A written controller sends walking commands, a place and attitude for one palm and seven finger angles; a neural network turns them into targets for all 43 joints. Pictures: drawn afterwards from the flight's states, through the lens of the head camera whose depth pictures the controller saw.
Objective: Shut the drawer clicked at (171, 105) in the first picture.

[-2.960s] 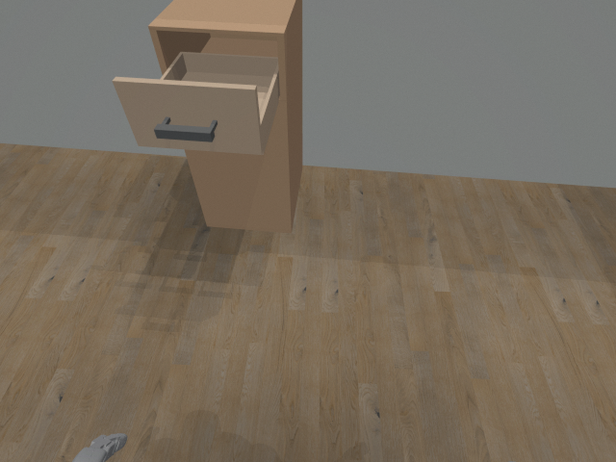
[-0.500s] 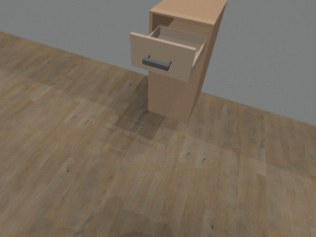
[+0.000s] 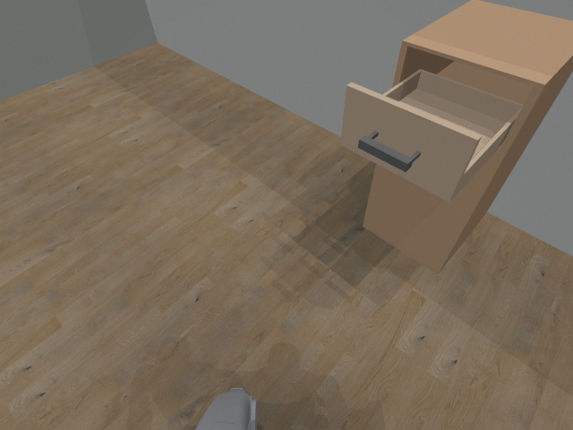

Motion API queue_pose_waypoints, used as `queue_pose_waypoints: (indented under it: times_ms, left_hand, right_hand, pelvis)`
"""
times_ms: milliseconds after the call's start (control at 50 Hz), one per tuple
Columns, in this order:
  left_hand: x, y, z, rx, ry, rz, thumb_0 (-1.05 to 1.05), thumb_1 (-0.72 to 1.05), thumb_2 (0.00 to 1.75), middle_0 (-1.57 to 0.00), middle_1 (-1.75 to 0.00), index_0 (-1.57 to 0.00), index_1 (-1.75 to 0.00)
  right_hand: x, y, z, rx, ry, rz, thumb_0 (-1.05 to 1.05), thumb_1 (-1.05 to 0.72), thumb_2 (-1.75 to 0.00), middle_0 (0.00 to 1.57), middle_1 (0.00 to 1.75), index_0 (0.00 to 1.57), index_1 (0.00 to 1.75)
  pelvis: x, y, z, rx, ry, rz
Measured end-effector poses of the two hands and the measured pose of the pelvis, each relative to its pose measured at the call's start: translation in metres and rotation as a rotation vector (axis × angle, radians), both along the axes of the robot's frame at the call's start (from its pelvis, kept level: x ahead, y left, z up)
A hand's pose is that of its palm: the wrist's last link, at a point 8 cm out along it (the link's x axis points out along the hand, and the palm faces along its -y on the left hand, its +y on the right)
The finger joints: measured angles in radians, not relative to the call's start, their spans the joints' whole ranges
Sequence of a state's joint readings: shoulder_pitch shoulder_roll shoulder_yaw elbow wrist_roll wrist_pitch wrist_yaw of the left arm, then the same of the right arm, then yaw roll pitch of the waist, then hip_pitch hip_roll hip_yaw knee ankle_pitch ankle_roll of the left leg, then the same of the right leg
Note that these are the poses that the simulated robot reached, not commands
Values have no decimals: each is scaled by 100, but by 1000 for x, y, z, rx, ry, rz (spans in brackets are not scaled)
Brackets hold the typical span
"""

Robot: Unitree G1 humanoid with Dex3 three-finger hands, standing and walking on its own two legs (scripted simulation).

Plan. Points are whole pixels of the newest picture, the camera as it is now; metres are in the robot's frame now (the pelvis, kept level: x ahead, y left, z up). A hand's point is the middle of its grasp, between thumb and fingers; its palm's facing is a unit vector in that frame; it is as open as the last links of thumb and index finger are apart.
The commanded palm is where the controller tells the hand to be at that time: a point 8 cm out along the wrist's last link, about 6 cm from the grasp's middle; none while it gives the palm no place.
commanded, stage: walk to a spot facing it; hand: left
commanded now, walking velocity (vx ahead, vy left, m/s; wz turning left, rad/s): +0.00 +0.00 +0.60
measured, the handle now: (389, 148) +0.73 -0.19 -0.05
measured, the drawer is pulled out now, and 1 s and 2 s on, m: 0.29 0.29 0.29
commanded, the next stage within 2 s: turn to face it in 0.08 s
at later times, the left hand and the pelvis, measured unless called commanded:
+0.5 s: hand out of the picture +0.15 +0.25 -0.19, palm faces +0.14 -0.98 -0.17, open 7.3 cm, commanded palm none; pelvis +0.12 +0.06 +0.00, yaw +2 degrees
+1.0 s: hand (200, 364) +0.25 +0.18 -0.16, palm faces -0.23 -0.93 -0.28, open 7.3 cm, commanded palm none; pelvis +0.12 +0.01 -0.01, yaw -16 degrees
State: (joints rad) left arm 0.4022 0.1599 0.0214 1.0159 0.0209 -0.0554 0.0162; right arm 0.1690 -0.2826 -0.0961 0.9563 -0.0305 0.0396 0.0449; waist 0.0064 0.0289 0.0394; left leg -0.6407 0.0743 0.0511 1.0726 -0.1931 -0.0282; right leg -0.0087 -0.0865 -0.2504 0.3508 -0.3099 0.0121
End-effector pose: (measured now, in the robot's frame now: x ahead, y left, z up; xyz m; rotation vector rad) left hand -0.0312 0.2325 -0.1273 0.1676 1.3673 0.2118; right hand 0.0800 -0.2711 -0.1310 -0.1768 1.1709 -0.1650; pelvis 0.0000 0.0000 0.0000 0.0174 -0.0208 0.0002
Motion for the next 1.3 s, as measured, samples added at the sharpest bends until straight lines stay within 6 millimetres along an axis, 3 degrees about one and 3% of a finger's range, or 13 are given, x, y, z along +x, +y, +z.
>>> queue_pose_waypoints:
  times_ms: [100,180,240,300,420,560,660,840,900,980,1120,1240,1300]
  left_hand:
    - [-24,-1,-11,-35,142,111,0,91,90,-20,-30,-20,-30]
    - [-24,14,-30,-64,217,183,0,91,90,-20,-30,-21,-30]
    - [1,33,-39,-56,202,207,1,91,90,-20,-30,-21,-30]
    - [43,51,-39,-39,127,182,1,91,90,-20,-30,-20,-30]
    - [127,66,-31,-45,-31,113,0,91,90,-20,-30,-20,-30]
    - [187,62,-28,-69,-91,30,0,91,90,-20,-30,-20,-30]
    - [217,52,-24,-66,-86,-61,0,91,90,-20,-30,-20,-30]
    - [275,16,-16,-1,-139,-267,0,91,90,-20,-30,-20,-30]
    - [285,5,-8,15,-179,-296,0,91,90,-20,-30,-20,-30]
    - [288,-2,1,22,-180,-327,0,91,90,-20,-30,-20,-30]
    - [295,-4,2,-4,-168,-399,0,91,90,-20,-30,-21,-30]
    - [304,14,-12,-36,-154,-437,0,91,90,-20,-30,-21,-30]
    - [313,26,-25,-52,-144,-453,0,91,90,-20,-30,-21,-30]
  right_hand:
    - [92,37,-2,3,-27,155,1,-91,-90,19,30,19,30]
    - [156,75,-12,-10,-75,258,1,-91,-90,19,30,19,30]
    - [179,96,-12,-17,-94,285,0,-91,-90,20,30,19,30]
    - [185,109,0,-23,-105,267,0,-90,-89,20,30,20,30]
    - [173,123,15,-9,-105,188,0,-90,-89,20,30,20,30]
    - [144,103,14,-24,-86,39,-1,-92,-89,20,30,20,30]
    - [102,81,3,-30,-9,-73,0,-91,-89,20,30,20,30]
    - [2,40,-32,12,169,-281,0,-90,-89,20,30,20,30]
    - [-18,31,-33,17,217,-318,1,-91,-89,20,30,19,30]
    - [-19,25,-25,19,189,-352,1,-91,-90,20,30,19,30]
    - [1,27,-13,3,71,-387,1,-91,-90,20,30,19,30]
    - [18,44,-2,-40,-18,-413,1,-90,-90,20,30,19,30]
    - [16,59,2,-73,-54,-435,0,-90,-89,20,30,20,30]
  pelvis:
    - [32,12,-9,-15,20,63]
    - [64,32,-27,-31,35,111]
    - [76,42,-30,-29,28,127]
    - [89,48,-21,-30,15,111]
    - [111,57,-5,-43,-12,77]
    - [124,57,-4,-38,-21,-7]
    - [127,50,-6,-31,-15,-74]
    - [124,19,-21,-21,-3,-206]
    - [121,11,-18,-23,-6,-226]
    - [117,7,-10,-10,-1,-273]
    - [112,17,-5,-1,15,-351]
    - [112,41,-10,-11,25,-424]
    - [112,55,-16,-15,19,-458]
